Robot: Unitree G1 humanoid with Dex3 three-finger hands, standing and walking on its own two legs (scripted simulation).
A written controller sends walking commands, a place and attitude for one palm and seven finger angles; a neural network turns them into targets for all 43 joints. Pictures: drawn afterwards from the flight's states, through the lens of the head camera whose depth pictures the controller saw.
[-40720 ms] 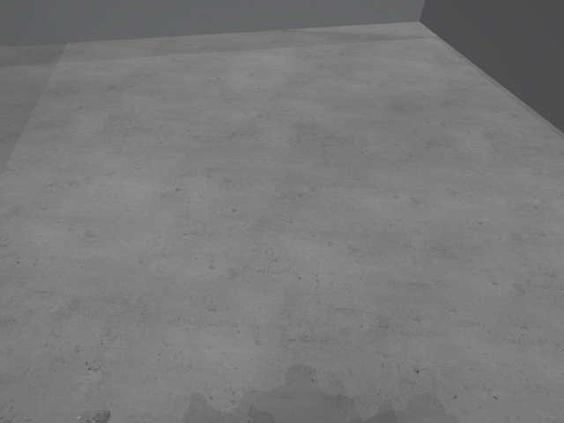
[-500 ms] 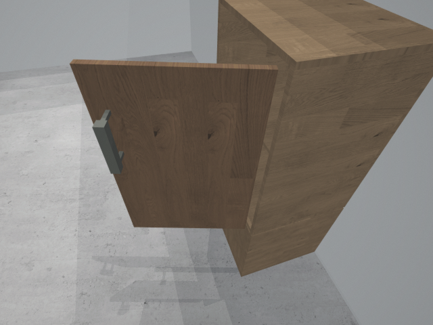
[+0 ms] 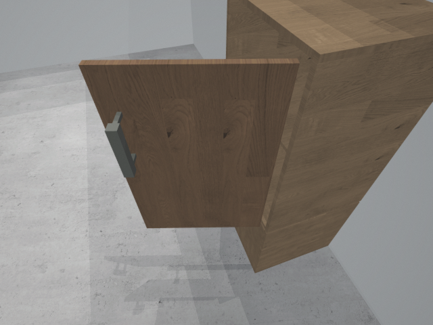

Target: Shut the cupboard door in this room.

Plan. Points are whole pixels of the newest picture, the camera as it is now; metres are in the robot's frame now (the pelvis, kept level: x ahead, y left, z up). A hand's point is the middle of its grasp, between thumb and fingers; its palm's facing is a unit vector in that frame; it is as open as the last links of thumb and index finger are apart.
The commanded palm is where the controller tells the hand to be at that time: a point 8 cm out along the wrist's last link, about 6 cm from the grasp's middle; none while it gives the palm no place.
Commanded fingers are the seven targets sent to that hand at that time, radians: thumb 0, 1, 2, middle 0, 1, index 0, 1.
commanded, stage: look again from close up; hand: left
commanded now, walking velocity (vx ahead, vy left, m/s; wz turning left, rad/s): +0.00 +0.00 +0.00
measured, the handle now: (124, 145) +0.45 +0.23 +0.08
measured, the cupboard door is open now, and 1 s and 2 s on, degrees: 71 71 71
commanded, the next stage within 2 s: raise the hand and make a fist in 0.22 s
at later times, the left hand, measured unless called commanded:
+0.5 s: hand (116, 280) +0.20 +0.20 -0.02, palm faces +0.25 -0.96 -0.12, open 7.2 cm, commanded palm +0.12 +0.24 -0.05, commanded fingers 0.00 0.90 0.90 -0.37 -0.48 -0.37 -0.48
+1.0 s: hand (121, 290) +0.18 +0.18 -0.01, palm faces +0.02 -1.00 -0.03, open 4.9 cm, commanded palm +0.14 +0.24 +0.00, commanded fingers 0.00 0.90 0.90 -0.82 -0.98 -0.82 -0.98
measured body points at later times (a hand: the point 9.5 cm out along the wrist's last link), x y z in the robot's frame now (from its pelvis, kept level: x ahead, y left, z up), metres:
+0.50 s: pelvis +0.00 +0.00 -0.02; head +0.01 +0.00 +0.43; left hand +0.18 +0.25 -0.01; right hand +0.12 -0.24 -0.12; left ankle +0.03 +0.10 -0.73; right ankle -0.02 -0.11 -0.73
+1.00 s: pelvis -0.02 -0.02 -0.07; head +0.02 -0.02 +0.38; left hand +0.17 +0.23 +0.00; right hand +0.17 -0.24 -0.15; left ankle +0.03 +0.10 -0.73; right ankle -0.02 -0.11 -0.73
